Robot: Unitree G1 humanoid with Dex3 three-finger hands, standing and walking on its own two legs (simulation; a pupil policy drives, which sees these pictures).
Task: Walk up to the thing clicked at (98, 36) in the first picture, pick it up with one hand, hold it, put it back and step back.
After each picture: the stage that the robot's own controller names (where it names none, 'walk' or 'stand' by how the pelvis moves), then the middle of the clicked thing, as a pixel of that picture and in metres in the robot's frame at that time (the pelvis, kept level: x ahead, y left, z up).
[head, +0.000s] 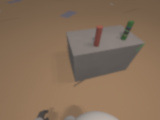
stand; (97, 36) +0.92 -0.06 -0.02
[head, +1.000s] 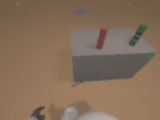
rise first; (101, 38) +0.84 -0.06 +0.00
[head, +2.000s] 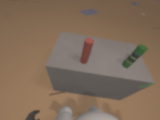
sink last; (86, 52) +0.56 +0.06 +0.01
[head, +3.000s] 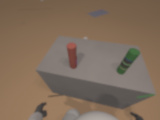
stand; (72, 57) +0.51 +0.17 +0.00
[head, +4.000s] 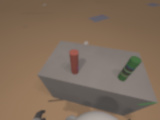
stand; (74, 63) +0.48 +0.15 -0.02
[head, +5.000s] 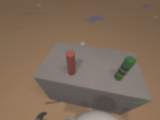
stand; (71, 64) +0.47 +0.17 -0.03
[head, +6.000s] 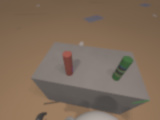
stand; (68, 64) +0.46 +0.19 -0.03
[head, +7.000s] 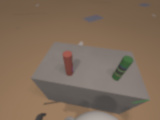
stand; (68, 64) +0.46 +0.19 -0.03
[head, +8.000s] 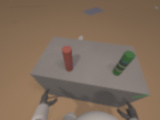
rise first; (68, 60) +0.47 +0.20 -0.02
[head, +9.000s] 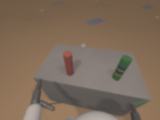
go down; (69, 64) +0.47 +0.21 -0.02
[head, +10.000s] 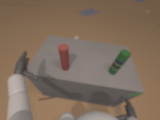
go down; (64, 58) +0.48 +0.19 +0.00
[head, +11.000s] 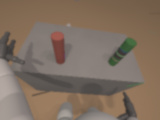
go down; (59, 50) +0.48 +0.19 +0.05
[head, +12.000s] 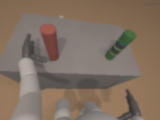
close in; (51, 46) +0.48 +0.20 +0.07
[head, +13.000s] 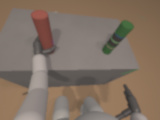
close; (45, 36) +0.53 +0.21 +0.09
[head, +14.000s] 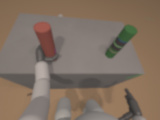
lift; (48, 45) +0.47 +0.21 +0.09
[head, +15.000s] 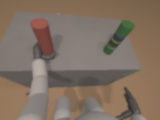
lift; (46, 43) +0.48 +0.22 +0.09
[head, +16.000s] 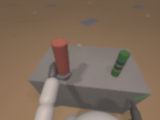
lift; (62, 62) +0.31 +0.16 +0.20
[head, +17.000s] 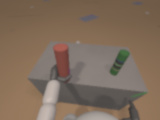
hold; (63, 65) +0.33 +0.17 +0.14
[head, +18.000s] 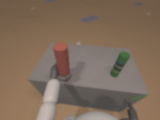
hold; (63, 64) +0.33 +0.17 +0.15
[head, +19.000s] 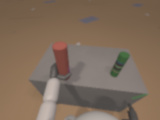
crouch; (62, 63) +0.33 +0.17 +0.15
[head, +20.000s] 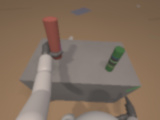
crouch; (54, 41) +0.47 +0.21 +0.19
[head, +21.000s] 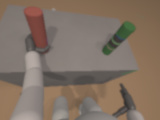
lower; (39, 35) +0.52 +0.23 +0.09
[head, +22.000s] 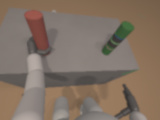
lower; (40, 37) +0.52 +0.23 +0.09
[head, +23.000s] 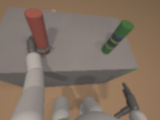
lower; (40, 36) +0.52 +0.23 +0.09
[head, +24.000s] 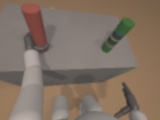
lower; (38, 33) +0.53 +0.23 +0.10
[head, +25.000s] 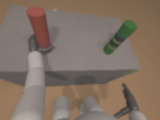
open; (42, 35) +0.53 +0.23 +0.09
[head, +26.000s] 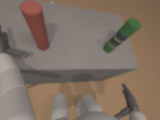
sink last; (39, 32) +0.51 +0.23 +0.09
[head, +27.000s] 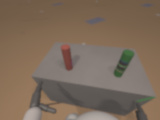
sink last; (67, 58) +0.51 +0.22 +0.03
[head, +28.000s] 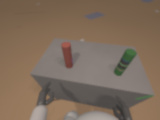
stand; (67, 56) +0.51 +0.22 +0.02
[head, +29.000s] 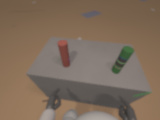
stand; (64, 55) +0.51 +0.23 +0.03
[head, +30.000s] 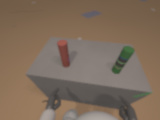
stand; (64, 55) +0.50 +0.23 +0.03
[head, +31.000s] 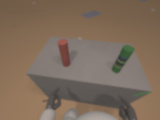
stand; (64, 54) +0.51 +0.23 +0.04
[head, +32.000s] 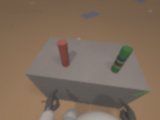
stand; (64, 54) +0.51 +0.22 +0.03
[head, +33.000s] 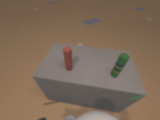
stand; (68, 59) +0.53 +0.21 -0.02
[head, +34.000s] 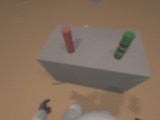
walk; (68, 41) +0.62 +0.23 +0.00
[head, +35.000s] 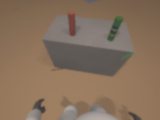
walk; (72, 24) +0.89 +0.24 -0.01
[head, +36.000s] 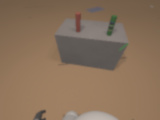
stand; (78, 23) +1.15 +0.24 +0.00
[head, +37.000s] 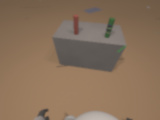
stand; (76, 25) +1.12 +0.24 -0.02
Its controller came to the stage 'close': yes
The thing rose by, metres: 0.20
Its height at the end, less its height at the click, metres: +0.00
